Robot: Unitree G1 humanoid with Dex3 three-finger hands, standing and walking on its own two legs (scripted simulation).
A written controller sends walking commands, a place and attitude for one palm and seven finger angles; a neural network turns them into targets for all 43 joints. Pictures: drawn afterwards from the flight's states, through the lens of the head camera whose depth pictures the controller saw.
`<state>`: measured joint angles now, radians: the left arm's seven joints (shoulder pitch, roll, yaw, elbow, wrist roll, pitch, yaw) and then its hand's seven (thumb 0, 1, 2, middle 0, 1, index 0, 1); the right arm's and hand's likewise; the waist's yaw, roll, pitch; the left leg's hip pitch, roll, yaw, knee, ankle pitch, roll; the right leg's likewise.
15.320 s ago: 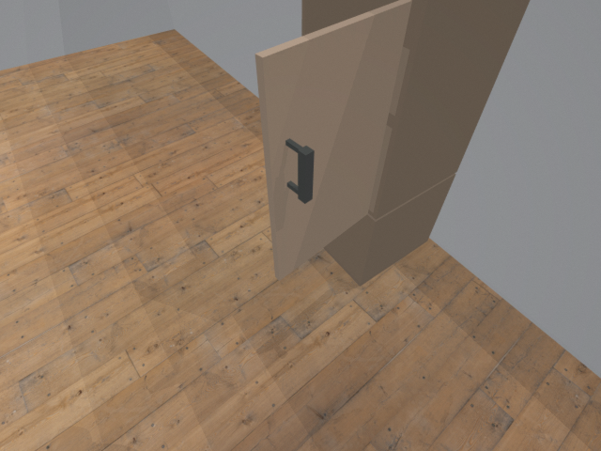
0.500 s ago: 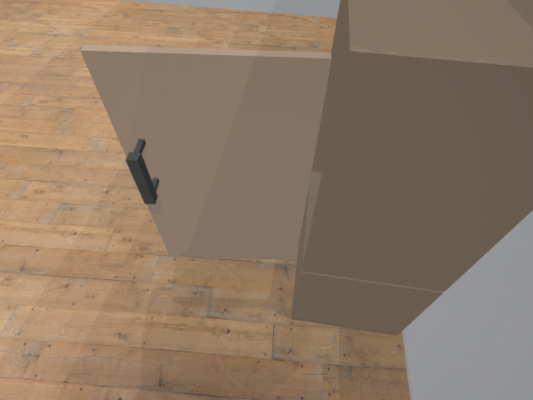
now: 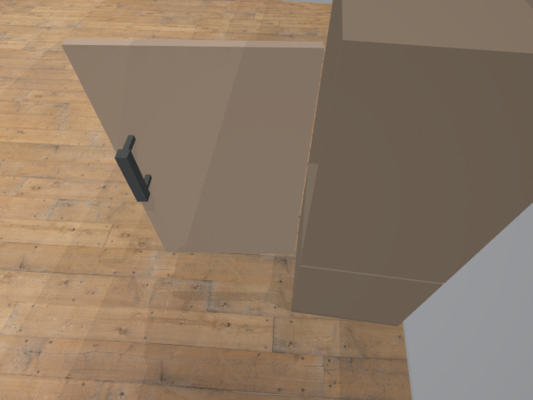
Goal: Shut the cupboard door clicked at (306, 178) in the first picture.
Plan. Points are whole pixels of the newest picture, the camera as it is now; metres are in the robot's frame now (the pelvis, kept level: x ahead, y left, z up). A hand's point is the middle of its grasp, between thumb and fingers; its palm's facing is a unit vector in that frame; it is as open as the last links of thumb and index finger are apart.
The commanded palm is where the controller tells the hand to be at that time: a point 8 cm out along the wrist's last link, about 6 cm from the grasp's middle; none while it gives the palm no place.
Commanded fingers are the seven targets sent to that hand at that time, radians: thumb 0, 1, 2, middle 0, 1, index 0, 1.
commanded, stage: come to a stop and stand still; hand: left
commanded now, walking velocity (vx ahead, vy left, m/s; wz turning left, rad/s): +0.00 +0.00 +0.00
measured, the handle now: (136, 169) +0.48 +0.28 +0.03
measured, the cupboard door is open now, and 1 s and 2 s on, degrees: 97 97 97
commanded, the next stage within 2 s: look again from close up in 0.62 s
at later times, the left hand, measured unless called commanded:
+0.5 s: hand out of the picture -0.06 +0.19 -0.18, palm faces +0.03 -0.98 -0.19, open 7.4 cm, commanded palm none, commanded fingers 0.00 0.90 0.90 -0.20 -0.30 -0.20 -0.30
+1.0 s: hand out of the picture -0.08 +0.17 -0.18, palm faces +0.05 -0.99 -0.15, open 7.4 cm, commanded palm none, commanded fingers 0.00 0.90 0.90 -0.20 -0.30 -0.20 -0.30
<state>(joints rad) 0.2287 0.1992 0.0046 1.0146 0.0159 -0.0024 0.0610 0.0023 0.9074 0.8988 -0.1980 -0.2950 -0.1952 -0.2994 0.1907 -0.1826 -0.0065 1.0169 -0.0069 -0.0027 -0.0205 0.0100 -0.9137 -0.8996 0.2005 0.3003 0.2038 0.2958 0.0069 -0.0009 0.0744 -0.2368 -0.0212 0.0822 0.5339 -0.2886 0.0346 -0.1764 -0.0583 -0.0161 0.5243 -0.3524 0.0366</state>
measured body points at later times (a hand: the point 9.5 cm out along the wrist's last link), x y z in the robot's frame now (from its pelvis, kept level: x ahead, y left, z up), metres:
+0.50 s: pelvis -0.06 +0.00 +0.00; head -0.07 +0.02 +0.45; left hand -0.06 +0.24 -0.16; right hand -0.06 -0.24 -0.14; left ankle -0.01 +0.09 -0.73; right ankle -0.05 -0.14 -0.73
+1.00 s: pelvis -0.05 +0.01 +0.01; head -0.04 +0.03 +0.46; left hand -0.08 +0.22 -0.16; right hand -0.03 -0.22 -0.15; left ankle -0.01 +0.09 -0.73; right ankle -0.05 -0.14 -0.73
